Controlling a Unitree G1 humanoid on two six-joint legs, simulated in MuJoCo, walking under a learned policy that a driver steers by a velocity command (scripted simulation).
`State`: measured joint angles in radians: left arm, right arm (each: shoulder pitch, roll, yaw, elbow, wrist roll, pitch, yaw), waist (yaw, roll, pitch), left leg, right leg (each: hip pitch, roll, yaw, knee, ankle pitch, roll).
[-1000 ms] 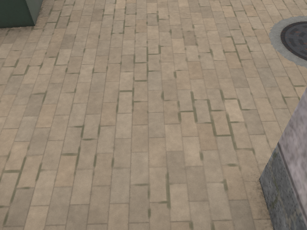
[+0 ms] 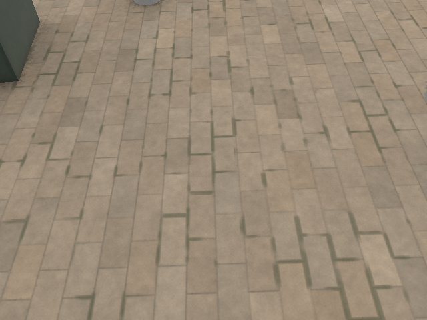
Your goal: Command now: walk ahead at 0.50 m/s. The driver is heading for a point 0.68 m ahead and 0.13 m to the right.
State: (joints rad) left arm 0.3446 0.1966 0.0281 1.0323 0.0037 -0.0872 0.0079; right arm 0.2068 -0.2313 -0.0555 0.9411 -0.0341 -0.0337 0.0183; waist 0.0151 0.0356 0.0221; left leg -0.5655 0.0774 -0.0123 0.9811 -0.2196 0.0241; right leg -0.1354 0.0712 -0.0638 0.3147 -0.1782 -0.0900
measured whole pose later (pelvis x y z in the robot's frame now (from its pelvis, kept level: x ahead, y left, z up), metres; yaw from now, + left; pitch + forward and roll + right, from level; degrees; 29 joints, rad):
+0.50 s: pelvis +0.26 +0.08 +0.00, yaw -7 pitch +0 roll -1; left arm 0.27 0.24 0.07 0.98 0.02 -0.03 -0.02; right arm 0.31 -0.19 -0.05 0.96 -0.01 -0.10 -0.01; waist 0.00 -0.04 0.04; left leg -0.13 -0.02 0.18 0.32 -0.19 0.08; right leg -0.54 -0.06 0.01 1.11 -0.21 -0.08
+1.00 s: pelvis +0.49 -0.01 -0.01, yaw -24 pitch -1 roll +0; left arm 0.24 0.26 0.08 0.93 0.01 -0.03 0.00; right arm 0.22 -0.22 -0.05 0.86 -0.03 -0.06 0.00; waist -0.01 0.01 0.07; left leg -0.45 0.10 0.00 1.20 -0.34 -0.01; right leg -0.23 0.14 -0.06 0.44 -0.20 -0.16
